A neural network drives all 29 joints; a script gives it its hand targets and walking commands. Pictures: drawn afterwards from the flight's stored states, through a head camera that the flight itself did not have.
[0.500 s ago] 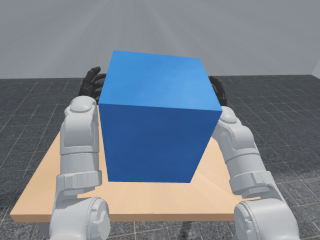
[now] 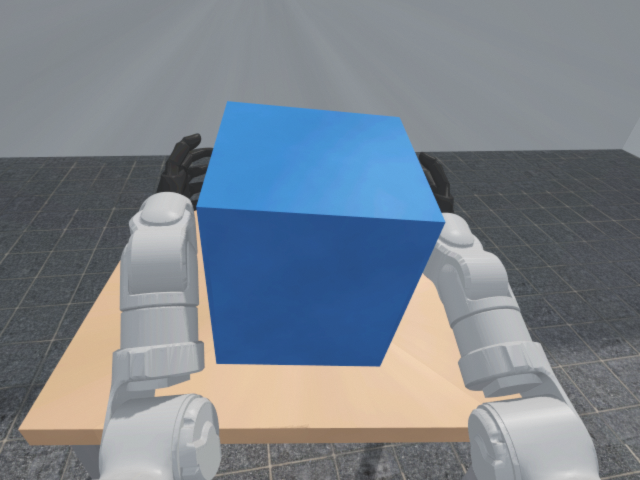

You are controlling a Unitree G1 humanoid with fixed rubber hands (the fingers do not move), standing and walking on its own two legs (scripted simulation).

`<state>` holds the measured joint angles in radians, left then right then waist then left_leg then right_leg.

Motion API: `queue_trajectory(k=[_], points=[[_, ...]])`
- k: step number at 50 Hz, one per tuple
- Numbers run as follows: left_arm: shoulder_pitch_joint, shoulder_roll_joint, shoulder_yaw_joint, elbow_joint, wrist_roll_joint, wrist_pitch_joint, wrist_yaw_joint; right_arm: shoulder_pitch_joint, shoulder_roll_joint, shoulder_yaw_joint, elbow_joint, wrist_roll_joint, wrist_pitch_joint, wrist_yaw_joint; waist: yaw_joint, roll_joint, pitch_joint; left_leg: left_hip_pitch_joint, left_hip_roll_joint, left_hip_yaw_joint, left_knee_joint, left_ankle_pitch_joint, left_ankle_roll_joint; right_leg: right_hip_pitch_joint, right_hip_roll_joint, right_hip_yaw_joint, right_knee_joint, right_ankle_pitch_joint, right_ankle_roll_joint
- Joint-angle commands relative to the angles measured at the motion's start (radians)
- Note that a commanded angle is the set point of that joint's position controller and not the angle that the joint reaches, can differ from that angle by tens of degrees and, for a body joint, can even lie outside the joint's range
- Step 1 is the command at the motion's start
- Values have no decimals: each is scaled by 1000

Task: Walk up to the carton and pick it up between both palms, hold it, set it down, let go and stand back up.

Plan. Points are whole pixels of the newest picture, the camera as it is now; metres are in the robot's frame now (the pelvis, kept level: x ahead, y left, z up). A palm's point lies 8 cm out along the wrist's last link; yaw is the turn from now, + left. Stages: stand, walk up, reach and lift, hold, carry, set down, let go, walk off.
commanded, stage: hold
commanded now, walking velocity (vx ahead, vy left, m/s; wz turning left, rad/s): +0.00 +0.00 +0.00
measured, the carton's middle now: (307, 240) +0.36 +0.01 +0.20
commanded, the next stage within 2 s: none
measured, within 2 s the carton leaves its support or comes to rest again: neither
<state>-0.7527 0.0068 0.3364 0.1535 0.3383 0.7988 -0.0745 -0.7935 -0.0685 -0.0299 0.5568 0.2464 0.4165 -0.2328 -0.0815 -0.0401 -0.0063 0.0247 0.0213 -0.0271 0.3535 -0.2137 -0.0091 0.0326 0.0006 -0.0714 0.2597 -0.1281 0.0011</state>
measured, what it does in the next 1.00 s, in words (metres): stands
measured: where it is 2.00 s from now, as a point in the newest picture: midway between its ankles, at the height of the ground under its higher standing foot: outside the picture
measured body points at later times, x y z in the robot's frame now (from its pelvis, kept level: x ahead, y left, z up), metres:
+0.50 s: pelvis +0.00 +0.00 +0.00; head -0.07 +0.03 +0.44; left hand +0.38 +0.16 +0.25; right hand +0.38 -0.14 +0.24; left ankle +0.00 +0.12 -0.75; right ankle +0.02 -0.12 -0.75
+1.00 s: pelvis +0.00 +0.00 +0.00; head -0.07 +0.03 +0.44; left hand +0.38 +0.16 +0.25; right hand +0.38 -0.14 +0.24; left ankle +0.00 +0.12 -0.75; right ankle +0.02 -0.12 -0.75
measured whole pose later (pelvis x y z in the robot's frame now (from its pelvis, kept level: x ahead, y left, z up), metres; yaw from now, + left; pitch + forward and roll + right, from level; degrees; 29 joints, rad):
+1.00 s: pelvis +0.00 +0.00 +0.00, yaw +0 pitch -9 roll -1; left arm -0.76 0.01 0.34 0.16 0.34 0.80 -0.07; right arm -0.80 -0.07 -0.03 0.57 0.25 0.42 -0.23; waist -0.08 -0.04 -0.01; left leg 0.02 0.02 -0.03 0.35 -0.21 -0.01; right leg 0.03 0.00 -0.07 0.26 -0.13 0.00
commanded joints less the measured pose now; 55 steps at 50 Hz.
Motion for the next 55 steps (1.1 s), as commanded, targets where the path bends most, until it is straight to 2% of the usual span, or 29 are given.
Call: queue_trajectory(k=[1,30,41,55], points=[[-611,-575,-448,-33,-155,-46,-121,-812,615,343,-314,97,-50,97,-9,65,-313,-53,-68,55,-48,263,-19,152,65,-3,2,119,33],[-617,-576,-440,-13,-153,-49,-117,-819,614,333,-295,94,-49,100,-6,66,-309,-60,-67,54,-52,250,-17,146,64,-2,0,103,32],[-608,-575,-445,-25,-157,-50,-118,-813,614,341,-307,98,-50,96,-9,60,-317,-49,-69,53,-45,272,-19,153,65,-1,3,133,35],[-620,-581,-443,-6,-156,-50,-115,-828,616,331,-294,92,-50,100,-6,64,-307,-61,-67,54,-53,242,-16,141,64,-1,-1,97,32]])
